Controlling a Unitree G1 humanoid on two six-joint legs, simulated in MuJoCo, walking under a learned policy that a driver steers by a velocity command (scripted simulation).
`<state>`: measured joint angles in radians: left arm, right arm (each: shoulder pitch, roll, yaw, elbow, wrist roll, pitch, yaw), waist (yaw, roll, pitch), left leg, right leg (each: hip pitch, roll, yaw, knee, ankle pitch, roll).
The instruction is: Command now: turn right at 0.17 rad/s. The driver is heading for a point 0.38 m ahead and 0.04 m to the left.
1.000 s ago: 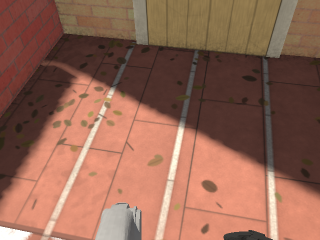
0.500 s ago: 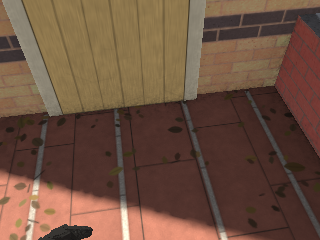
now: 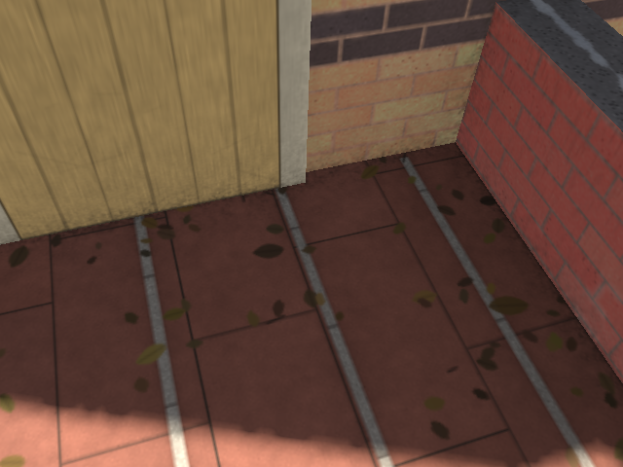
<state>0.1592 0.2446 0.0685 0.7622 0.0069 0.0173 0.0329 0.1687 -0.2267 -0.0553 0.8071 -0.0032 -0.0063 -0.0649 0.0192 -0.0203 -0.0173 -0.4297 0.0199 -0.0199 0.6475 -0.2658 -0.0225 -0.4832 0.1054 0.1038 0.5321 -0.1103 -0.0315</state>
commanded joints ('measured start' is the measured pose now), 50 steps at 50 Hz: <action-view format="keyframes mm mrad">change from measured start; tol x32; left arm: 1 46 40 1 -49 5 -12 4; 50 114 31 -3 22 -4 -41 12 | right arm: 1 84 -134 -24 -56 -38 -11 7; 50 -41 -133 -17 24 -24 -72 57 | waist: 1 -7 96 -110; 50 8 106 -81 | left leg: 1 306 207 -212 -256 90 108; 9 105 124 -114 -317 165 181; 15 81 230 -312 -383 -493 230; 19 -571 -34 -105 221 -266 64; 23 -503 5 -55 522 9 116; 35 67 -57 115 -150 214 110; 38 787 419 -583 -219 636 390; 50 80 174 -11 -411 530 271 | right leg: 1 -115 -81 56 133 -430 -12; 7 -46 -109 -44 580 -286 89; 16 382 -103 -148 -186 -204 -19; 19 715 -526 542 -412 -316 -426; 35 498 -310 -79 -117 700 -86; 36 365 -258 -112 57 661 -46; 38 -114 -5 -60 735 -506 60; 50 114 -208 -73 265 -77 79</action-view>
